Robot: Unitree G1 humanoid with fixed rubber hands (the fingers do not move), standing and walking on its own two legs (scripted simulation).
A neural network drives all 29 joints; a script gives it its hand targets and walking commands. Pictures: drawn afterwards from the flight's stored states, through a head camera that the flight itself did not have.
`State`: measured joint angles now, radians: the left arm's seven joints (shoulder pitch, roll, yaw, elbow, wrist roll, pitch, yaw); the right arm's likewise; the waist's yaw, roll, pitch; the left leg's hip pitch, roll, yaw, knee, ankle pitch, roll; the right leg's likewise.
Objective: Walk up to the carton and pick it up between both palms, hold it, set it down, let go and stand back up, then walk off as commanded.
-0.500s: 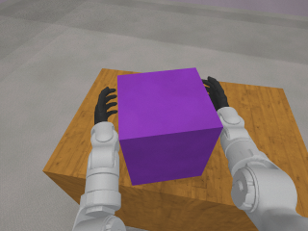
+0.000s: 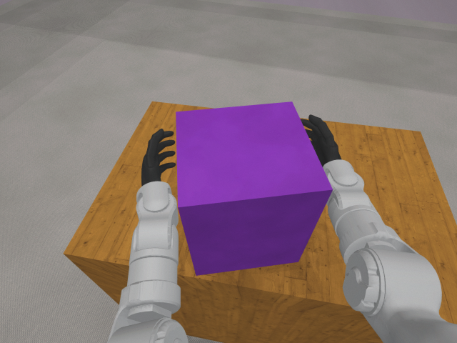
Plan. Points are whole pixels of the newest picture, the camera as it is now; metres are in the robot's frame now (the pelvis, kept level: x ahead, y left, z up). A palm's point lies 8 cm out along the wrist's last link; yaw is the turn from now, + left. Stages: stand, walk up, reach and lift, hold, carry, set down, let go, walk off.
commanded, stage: set down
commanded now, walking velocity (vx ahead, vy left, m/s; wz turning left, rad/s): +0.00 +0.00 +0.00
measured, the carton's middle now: (241, 192) +0.40 +0.04 +0.04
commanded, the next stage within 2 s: none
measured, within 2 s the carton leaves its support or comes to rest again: rests again in 0.04 s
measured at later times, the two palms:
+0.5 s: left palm (159, 180) +0.36 +0.18 +0.10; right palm (326, 169) +0.45 -0.12 +0.07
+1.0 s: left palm (159, 237) +0.29 +0.16 +0.04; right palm (357, 189) +0.41 -0.17 +0.07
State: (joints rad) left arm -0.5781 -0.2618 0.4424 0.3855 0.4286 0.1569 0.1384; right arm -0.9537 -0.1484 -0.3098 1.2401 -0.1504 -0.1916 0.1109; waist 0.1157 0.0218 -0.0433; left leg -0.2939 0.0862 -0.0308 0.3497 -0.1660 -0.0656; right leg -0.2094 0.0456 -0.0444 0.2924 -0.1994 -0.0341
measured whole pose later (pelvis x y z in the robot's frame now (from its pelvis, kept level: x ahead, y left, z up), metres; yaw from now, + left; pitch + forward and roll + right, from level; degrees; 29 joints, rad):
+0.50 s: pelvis -0.01 +0.00 +0.00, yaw +0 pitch +12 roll -1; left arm -0.67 -0.17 0.22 0.60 0.14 0.12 0.29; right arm -0.95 -0.31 0.03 1.35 0.22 -0.19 0.08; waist 0.21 0.03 -0.12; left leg -0.43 0.09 -0.03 0.35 -0.13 -0.07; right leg -0.35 0.05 -0.04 0.29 -0.16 -0.04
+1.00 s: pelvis -0.04 +0.00 +0.00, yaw -1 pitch +10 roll -1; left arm -0.39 -0.17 0.13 0.52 0.11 0.06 0.26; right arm -0.89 -0.40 0.11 1.34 0.33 -0.25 0.18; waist 0.19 0.04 -0.09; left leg -0.43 0.11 -0.03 0.35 -0.10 -0.08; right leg -0.35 0.06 -0.04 0.31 -0.13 -0.04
